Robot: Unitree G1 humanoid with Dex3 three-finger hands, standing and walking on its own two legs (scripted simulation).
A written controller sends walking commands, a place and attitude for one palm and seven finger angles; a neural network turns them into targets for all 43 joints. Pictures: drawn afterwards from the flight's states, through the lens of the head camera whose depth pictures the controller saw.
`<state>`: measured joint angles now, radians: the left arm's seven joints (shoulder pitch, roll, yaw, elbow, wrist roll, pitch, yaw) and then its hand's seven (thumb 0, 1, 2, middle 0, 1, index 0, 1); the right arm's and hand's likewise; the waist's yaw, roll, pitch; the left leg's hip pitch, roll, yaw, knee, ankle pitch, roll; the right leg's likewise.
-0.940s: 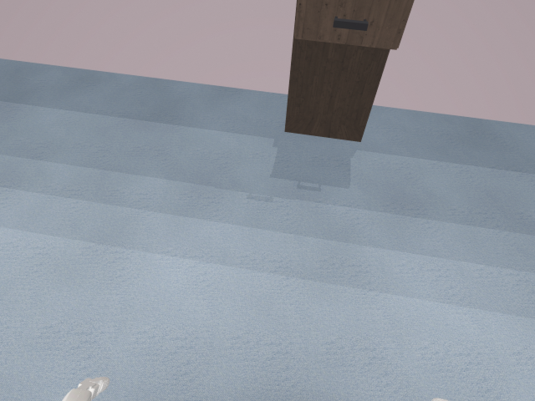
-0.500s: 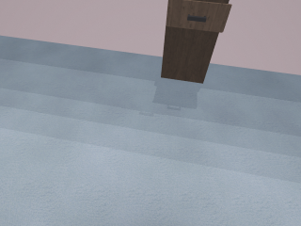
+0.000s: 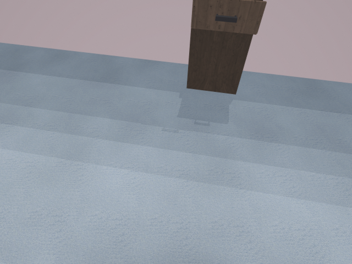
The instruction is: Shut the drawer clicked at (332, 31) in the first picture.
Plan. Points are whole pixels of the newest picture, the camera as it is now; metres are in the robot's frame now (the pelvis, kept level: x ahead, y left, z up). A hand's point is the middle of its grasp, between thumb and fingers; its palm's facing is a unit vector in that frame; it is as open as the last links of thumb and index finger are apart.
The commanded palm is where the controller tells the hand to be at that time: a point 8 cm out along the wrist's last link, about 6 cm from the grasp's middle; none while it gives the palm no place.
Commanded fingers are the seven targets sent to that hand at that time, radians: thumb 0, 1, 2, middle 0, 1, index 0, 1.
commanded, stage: stand and wait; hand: left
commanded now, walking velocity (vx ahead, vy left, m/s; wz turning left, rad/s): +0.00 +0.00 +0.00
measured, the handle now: (226, 17) +1.45 -0.23 +0.00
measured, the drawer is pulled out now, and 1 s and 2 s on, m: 0.27 0.27 0.27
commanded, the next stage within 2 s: look at it before walking up in 0.12 s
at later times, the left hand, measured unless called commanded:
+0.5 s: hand out of the picture +0.08 +0.24 -0.16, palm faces -0.04 -0.95 -0.32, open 7.3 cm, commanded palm none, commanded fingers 0.00 0.90 0.90 -0.20 -0.30 -0.20 -0.30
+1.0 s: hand out of the picture +0.08 +0.22 -0.17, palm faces -0.06 -0.96 -0.27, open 7.3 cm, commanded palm none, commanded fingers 0.00 0.90 0.90 -0.20 -0.30 -0.20 -0.30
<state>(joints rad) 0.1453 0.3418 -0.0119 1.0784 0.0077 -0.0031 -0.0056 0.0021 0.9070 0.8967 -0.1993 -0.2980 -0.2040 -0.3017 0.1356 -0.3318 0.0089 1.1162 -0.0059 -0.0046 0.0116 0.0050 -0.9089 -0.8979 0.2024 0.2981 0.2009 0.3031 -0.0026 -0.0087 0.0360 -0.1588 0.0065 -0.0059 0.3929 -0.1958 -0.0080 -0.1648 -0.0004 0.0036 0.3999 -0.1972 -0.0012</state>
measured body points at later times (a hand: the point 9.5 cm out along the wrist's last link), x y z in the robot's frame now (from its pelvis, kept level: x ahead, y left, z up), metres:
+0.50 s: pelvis +0.01 +0.00 +0.00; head +0.02 +0.01 +0.45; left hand +0.09 +0.29 -0.14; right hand +0.08 -0.29 -0.13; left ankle +0.01 +0.13 -0.74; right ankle +0.01 -0.12 -0.74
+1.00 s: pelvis +0.03 -0.01 -0.01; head +0.03 +0.00 +0.44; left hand +0.08 +0.27 -0.15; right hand +0.08 -0.28 -0.15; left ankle +0.01 +0.12 -0.74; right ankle +0.01 -0.12 -0.74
